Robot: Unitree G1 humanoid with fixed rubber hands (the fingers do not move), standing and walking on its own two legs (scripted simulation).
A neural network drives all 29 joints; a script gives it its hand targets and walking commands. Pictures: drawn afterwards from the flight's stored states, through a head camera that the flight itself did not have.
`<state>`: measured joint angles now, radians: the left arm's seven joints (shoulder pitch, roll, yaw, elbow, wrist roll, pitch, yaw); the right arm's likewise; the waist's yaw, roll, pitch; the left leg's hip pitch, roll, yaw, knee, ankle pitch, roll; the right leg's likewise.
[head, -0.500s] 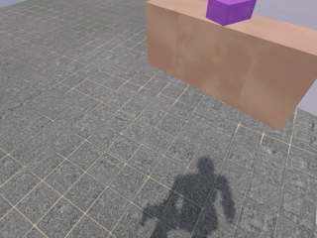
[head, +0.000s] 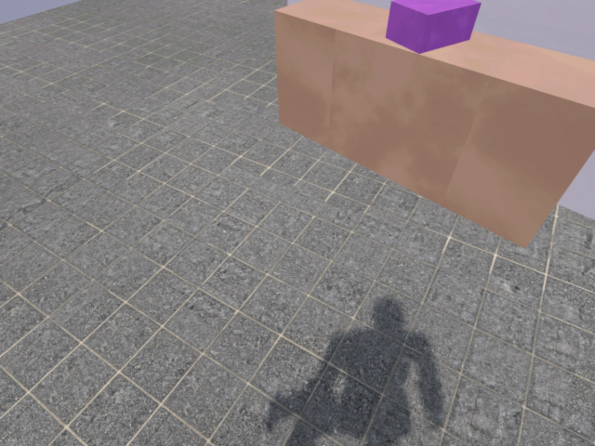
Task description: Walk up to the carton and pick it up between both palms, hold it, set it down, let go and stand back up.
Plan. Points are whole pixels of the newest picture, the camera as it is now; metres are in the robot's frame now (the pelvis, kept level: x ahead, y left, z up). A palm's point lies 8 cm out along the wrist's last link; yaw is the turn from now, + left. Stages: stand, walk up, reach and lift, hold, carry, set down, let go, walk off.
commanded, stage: stand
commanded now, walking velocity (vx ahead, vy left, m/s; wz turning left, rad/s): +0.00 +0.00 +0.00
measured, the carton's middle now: (431, 21) +1.73 -0.53 -0.05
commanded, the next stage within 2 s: walk up in 1.86 s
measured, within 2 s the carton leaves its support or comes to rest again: neither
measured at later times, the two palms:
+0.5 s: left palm out of the picture +0.02 +0.25 -0.13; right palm out of the picture +0.02 -0.24 -0.13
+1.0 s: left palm out of the picture +0.02 +0.24 -0.13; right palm out of the picture +0.03 -0.24 -0.13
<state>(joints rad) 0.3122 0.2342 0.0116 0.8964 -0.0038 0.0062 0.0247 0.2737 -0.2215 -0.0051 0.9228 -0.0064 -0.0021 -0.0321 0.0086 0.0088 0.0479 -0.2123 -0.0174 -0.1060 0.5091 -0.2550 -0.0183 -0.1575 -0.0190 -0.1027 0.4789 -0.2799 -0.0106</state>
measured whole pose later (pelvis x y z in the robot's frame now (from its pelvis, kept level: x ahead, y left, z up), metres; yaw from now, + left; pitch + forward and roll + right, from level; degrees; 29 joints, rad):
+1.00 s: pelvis +0.00 +0.00 +0.00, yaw -1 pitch -2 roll +0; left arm 0.32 0.20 0.00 0.96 -0.01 0.00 0.03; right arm 0.27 -0.21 0.01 1.00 -0.01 0.00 -0.04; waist 0.01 0.01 0.05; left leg -0.19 -0.01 -0.09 0.48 -0.25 -0.02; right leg -0.15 -0.01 -0.08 0.46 -0.27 -0.01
